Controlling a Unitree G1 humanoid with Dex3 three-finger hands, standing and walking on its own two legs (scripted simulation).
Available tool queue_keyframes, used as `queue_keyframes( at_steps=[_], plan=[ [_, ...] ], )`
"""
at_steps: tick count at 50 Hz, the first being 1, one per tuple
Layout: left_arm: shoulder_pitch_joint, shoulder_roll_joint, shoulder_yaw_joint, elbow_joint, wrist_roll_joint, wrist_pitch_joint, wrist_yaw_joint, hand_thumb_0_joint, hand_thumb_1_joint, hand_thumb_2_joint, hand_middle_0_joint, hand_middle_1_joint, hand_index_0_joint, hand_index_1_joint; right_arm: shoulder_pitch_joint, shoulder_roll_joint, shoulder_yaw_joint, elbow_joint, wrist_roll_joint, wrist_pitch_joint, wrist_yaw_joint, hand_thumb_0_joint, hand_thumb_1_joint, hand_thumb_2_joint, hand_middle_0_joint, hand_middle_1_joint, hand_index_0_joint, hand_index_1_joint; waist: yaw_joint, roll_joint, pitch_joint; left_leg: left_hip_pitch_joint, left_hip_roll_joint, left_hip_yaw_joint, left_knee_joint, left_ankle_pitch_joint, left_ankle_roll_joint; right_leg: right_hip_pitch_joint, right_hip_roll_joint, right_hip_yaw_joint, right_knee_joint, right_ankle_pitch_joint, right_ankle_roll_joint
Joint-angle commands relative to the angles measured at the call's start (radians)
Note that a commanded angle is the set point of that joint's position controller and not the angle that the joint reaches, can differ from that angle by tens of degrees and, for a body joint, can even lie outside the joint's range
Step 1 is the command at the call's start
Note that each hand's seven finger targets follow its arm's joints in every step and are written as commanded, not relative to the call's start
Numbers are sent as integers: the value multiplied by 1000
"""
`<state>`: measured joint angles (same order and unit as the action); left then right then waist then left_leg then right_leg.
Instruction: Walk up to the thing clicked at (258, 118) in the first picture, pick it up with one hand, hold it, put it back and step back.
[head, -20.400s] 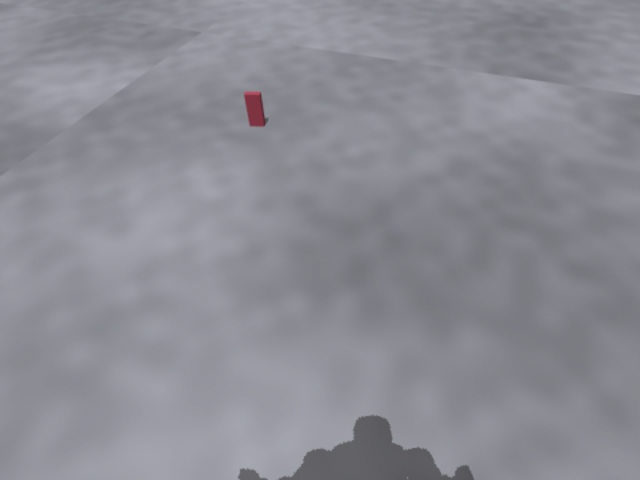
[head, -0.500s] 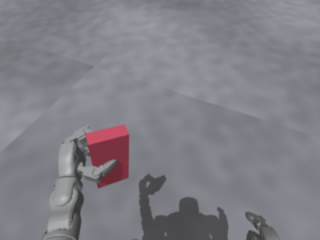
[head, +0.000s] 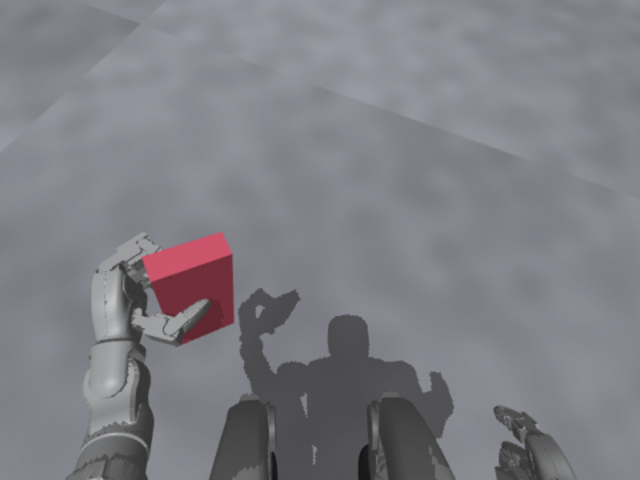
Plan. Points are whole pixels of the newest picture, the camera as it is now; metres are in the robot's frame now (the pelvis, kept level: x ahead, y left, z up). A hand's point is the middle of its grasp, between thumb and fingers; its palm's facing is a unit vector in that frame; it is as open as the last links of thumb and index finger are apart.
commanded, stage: crouch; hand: left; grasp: from the side
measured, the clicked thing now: (196, 296) +0.35 +0.16 -0.03
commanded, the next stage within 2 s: lower in 1.36 s
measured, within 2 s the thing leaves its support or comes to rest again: neither
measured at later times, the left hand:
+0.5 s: hand (200, 334) +0.36 +0.21 -0.24, palm faces +0.15 -0.99 -0.04, open 8.1 cm
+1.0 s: hand (207, 347) +0.36 +0.22 -0.34, palm faces +0.16 -0.99 -0.02, open 8.1 cm
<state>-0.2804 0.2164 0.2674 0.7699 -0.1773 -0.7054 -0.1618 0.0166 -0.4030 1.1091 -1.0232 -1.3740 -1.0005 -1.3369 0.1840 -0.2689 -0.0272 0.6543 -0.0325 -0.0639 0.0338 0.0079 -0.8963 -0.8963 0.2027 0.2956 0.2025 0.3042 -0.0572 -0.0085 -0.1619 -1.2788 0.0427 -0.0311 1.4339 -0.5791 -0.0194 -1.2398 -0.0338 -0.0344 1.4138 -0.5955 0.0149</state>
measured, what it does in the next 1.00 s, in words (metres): lowers itself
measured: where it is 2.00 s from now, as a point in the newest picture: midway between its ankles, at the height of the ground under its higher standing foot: outside the picture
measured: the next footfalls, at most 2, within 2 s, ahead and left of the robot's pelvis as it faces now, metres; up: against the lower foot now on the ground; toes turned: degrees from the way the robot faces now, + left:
none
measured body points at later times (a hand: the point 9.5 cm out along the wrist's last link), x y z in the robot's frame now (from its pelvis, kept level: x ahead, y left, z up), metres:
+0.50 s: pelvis -0.04 +0.00 -0.19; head +0.15 +0.03 +0.21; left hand +0.35 +0.26 -0.23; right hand +0.11 -0.26 -0.33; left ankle +0.04 +0.13 -0.59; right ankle +0.03 -0.13 -0.59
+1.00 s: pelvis -0.06 +0.00 -0.29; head +0.15 +0.04 +0.11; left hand +0.35 +0.27 -0.34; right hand +0.06 -0.28 -0.41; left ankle +0.04 +0.13 -0.59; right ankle +0.03 -0.13 -0.59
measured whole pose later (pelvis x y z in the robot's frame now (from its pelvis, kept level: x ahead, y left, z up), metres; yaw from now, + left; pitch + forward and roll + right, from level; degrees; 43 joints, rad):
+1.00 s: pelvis -0.06 +0.00 -0.29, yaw -5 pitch +29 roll -5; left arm -0.53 0.37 0.47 1.00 -0.14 -0.80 -0.21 0.02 -0.41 1.10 -1.03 -1.36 -1.01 -1.32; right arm 0.03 -0.29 0.05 0.74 -0.12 -0.02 0.08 0.01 -0.92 -0.90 0.20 0.30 0.20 0.30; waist -0.09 -0.05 -0.05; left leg -2.23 0.03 -0.14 2.39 -0.67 -0.04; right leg -2.17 -0.01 -0.06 2.34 -0.68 0.01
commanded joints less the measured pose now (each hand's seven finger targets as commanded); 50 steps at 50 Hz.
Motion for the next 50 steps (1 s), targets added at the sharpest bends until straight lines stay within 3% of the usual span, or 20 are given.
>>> queue_keyframes(
  at_steps=[1,4,6,7,9,10,14,23,24,26,27,31,33,34,36,40,42,46,47,50],
  plan=[
    [-261,141,42,-184,-12,-121,-15,0,204,1345,-1510,-1600,-1527,-1596,-1,-158,-56,-89,-10,-28,2,0,-905,-906,198,300,199,300,11,94,-499,204,-32,-27,-39,239,22,12,40,-4,-18,228,-46],
    [-259,152,49,-177,3,-129,-4,0,179,1319,-1471,-1565,-1489,-1561,3,-165,-56,-72,-18,-19,9,0,-916,-908,198,300,199,300,15,93,-552,160,-30,-38,33,268,22,-61,44,-13,65,240,-49],
    [-269,194,106,-183,3,-141,12,0,162,1324,-1448,-1544,-1460,-1546,-3,-162,-54,-64,-22,-12,14,0,-916,-909,198,300,199,300,29,79,-592,96,-33,-31,94,269,28,-83,47,-10,105,243,-47],
    [-306,188,94,-183,2,-146,12,0,179,1314,-1435,-1533,-1448,-1533,2,-164,-53,-58,-24,-9,17,0,-920,-910,198,300,199,300,12,78,-606,77,-31,-34,122,274,30,-102,47,-9,130,249,-47],
    [-288,191,112,-150,-5,-152,10,0,182,1317,-1432,-1536,-1446,-1537,-17,-163,-51,-52,-25,-7,21,0,-920,-909,198,300,199,300,18,51,-590,1,-33,-30,161,208,32,-146,50,-6,159,197,-46],
    [-307,178,97,-129,-2,-156,2,0,194,1321,-1419,-1533,-1435,-1531,-15,-166,-51,-42,-31,-8,23,0,-919,-909,198,300,199,300,-3,62,-602,-11,-30,-29,201,228,35,-176,47,-3,185,215,-44],
    [-371,189,103,-86,10,-175,-6,0,183,1312,-1402,-1517,-1417,-1516,-26,-163,-45,-27,-45,-8,30,0,-916,-909,198,300,199,300,-9,70,-609,-113,-30,-22,288,163,33,-264,49,-6,266,158,-47],
    [-466,272,172,-48,25,-194,-16,0,150,1307,-1382,-1499,-1395,-1502,-43,-175,-28,-10,-64,2,41,0,-917,-909,199,300,199,300,5,116,-633,-278,-32,1,433,42,26,-396,52,-28,432,63,-51],
    [-475,300,196,-39,23,-193,-14,0,149,1306,-1384,-1500,-1396,-1503,-40,-180,-28,-6,-64,7,38,0,-921,-909,199,300,199,300,5,121,-646,-286,-32,2,452,42,27,-407,55,-31,449,63,-51],
    [-495,282,179,-26,27,-189,-18,0,165,1307,-1386,-1497,-1398,-1500,-43,-183,-26,-3,-65,10,38,0,-922,-909,199,300,199,300,-13,126,-628,-324,-32,0,476,30,26,-445,54,-42,489,60,-53],
    [-486,297,201,-14,22,-185,-16,0,148,1311,-1385,-1500,-1397,-1505,-43,-185,-26,-3,-64,11,38,0,-921,-909,199,300,199,300,0,110,-621,-351,-33,6,494,20,29,-449,56,-41,495,54,-52],
    [-478,300,204,10,22,-177,-31,0,134,1303,-1380,-1493,-1393,-1497,-50,-189,-20,0,-67,16,37,0,-920,-909,199,300,199,300,-4,91,-597,-426,-33,13,551,3,33,-475,56,-45,538,41,-47],
    [-517,326,221,-3,15,-177,-31,0,145,1300,-1380,-1487,-1391,-1491,-45,-195,-20,1,-68,19,35,0,-915,-907,199,300,199,300,-10,88,-607,-461,-34,15,580,-18,35,-482,56,-44,554,24,-47],
    [-507,301,206,23,16,-176,-37,0,138,1286,-1362,-1477,-1376,-1478,-50,-196,-18,6,-70,20,36,0,-916,-907,199,300,199,300,-21,92,-576,-477,-34,13,588,-29,35,-507,58,-52,568,18,-46],
    [-488,342,225,25,26,-171,-40,0,161,1288,-1363,-1475,-1379,-1475,-43,-206,-17,8,-72,22,35,0,-912,-906,199,300,199,300,-11,87,-584,-493,-34,14,610,-26,35,-507,60,-54,583,20,-46],
    [-498,338,227,28,16,-171,-45,0,145,1282,-1360,-1476,-1379,-1472,-57,-214,-7,11,-75,25,38,0,-907,-904,199,300,200,300,-23,99,-533,-535,-33,7,633,-78,35,-554,64,-72,612,-23,-45],
    [-489,365,248,7,8,-176,-47,0,136,1284,-1361,-1480,-1380,-1477,-69,-220,-3,10,-75,22,35,0,-910,-904,199,300,200,300,-11,89,-541,-543,-31,5,652,-73,35,-562,65,-74,628,-20,-45],
    [-499,348,220,18,12,-178,-46,0,138,1299,-1353,-1489,-1375,-1484,-73,-227,7,19,-85,23,36,0,-912,-905,199,300,200,300,-32,115,-531,-553,-28,-3,687,-56,33,-584,68,-82,661,7,-46],
    [-491,360,236,33,13,-176,-43,0,125,1303,-1365,-1496,-1386,-1492,-67,-230,7,22,-87,24,36,0,-912,-905,199,300,200,300,-32,106,-527,-559,-27,-5,696,-49,32,-589,70,-84,663,14,-45],
    [-493,362,226,18,14,-184,-46,0,148,1307,-1357,-1497,-1380,-1491,-81,-238,13,24,-95,27,38,0,-907,-904,199,300,200,300,-32,135,-504,-558,-25,-11,707,-52,30,-613,72,-94,683,14,-47]
  ],
)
